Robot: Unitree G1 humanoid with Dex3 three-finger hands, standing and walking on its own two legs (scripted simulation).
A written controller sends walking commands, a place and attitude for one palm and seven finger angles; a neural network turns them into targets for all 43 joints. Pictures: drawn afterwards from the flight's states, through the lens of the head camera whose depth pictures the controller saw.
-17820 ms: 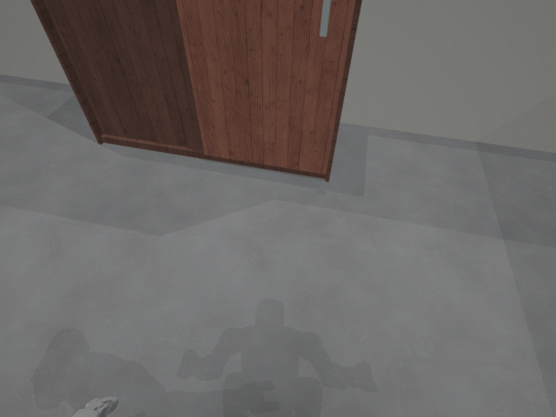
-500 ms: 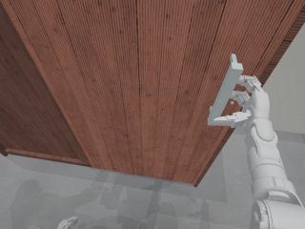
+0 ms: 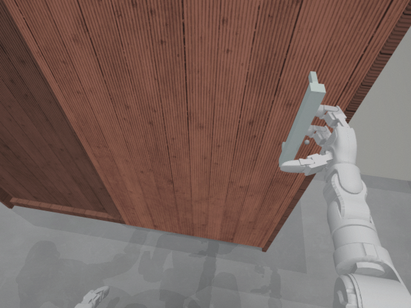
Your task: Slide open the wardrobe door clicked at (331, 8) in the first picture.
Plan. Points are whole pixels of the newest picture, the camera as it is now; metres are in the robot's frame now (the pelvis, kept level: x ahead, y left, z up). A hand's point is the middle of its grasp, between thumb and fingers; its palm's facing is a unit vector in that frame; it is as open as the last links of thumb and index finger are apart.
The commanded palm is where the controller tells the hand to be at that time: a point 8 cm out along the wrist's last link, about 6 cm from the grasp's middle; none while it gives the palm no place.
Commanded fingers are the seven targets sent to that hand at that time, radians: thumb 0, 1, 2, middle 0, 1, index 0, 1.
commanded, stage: slide the fingers in behind the handle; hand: right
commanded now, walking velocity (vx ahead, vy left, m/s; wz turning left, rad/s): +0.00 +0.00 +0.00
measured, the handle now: (297, 124) +0.47 -0.13 +0.12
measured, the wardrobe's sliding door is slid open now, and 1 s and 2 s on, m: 0.00 0.00 0.00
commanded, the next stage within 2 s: grip the handle and tug to test in 1.34 s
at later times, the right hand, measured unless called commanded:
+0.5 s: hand (290, 137) +0.43 -0.11 +0.12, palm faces +0.04 +1.00 +0.01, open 14.0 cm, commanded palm +0.40 -0.17 +0.12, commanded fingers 0.00 0.50 -0.30 0.30 1.20 0.30 1.20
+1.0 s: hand (286, 138) +0.42 -0.11 +0.12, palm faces +0.06 +1.00 +0.00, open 14.1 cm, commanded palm +0.39 -0.16 +0.12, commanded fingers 0.00 0.50 -0.30 0.30 1.20 0.30 1.20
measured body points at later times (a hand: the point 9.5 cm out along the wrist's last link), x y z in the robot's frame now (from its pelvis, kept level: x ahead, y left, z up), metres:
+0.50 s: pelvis +0.01 +0.00 +0.00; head +0.03 +0.01 +0.45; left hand +0.11 +0.25 -0.11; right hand +0.42 -0.17 +0.12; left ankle -0.01 +0.11 -0.72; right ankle +0.02 -0.12 -0.72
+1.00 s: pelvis +0.01 +0.01 +0.00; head +0.03 +0.03 +0.45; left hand +0.11 +0.27 -0.11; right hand +0.41 -0.16 +0.12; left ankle -0.01 +0.11 -0.72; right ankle +0.02 -0.12 -0.72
